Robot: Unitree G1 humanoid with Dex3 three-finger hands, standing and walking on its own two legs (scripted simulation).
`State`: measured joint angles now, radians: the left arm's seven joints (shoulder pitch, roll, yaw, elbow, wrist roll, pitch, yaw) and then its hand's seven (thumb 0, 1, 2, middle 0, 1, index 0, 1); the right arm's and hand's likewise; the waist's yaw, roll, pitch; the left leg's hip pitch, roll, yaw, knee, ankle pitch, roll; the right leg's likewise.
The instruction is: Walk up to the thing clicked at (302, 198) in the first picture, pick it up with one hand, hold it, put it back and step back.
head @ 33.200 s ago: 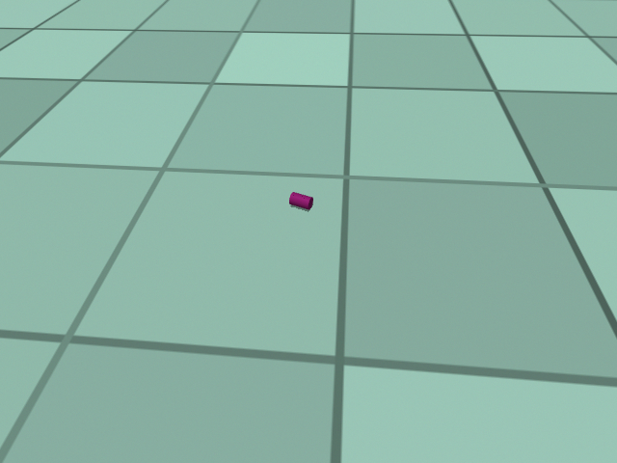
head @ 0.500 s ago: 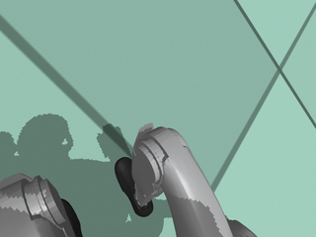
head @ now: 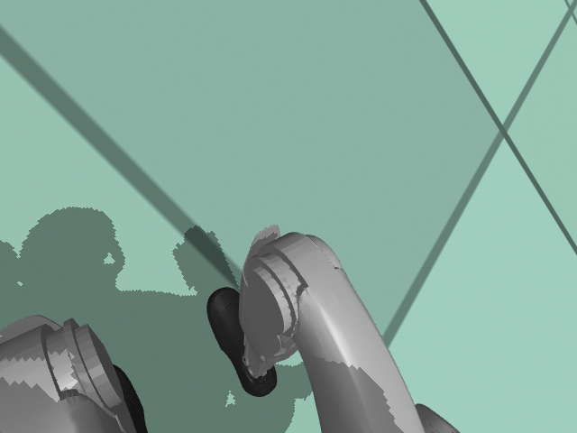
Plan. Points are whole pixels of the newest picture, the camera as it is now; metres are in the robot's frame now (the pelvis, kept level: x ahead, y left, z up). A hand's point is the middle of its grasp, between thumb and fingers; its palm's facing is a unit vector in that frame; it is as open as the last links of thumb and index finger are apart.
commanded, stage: open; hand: left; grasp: from above
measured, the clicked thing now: out of the picture +0.49 +0.30 -0.28
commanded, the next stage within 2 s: withdraw in 0.48 s
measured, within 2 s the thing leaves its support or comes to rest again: neither
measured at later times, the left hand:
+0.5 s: hand out of the picture +0.47 +0.30 -0.25, palm faces -0.43 -0.16 -0.89, open 12.0 cm
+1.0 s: hand out of the picture +0.47 +0.34 -0.13, palm faces -0.33 -0.06 -0.94, open 12.5 cm
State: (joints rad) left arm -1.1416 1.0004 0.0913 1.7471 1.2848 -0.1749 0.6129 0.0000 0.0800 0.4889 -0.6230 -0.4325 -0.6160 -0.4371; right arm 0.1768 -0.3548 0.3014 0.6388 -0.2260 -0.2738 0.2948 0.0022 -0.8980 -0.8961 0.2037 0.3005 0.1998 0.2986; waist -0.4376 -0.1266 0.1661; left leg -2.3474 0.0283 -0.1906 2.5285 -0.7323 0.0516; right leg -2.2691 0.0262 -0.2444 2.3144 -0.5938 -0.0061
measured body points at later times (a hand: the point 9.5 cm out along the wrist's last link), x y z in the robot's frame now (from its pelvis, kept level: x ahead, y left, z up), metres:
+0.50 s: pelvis +0.00 +0.00 +0.00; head +0.28 +0.12 +0.32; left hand +0.49 +0.30 -0.20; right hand +0.02 -0.25 -0.04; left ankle +0.06 +0.11 -0.28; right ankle +0.13 -0.10 -0.28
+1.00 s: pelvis +0.01 +0.00 +0.03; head +0.24 +0.09 +0.40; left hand +0.49 +0.34 -0.08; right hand +0.05 -0.26 -0.06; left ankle +0.06 +0.11 -0.28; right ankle +0.13 -0.10 -0.28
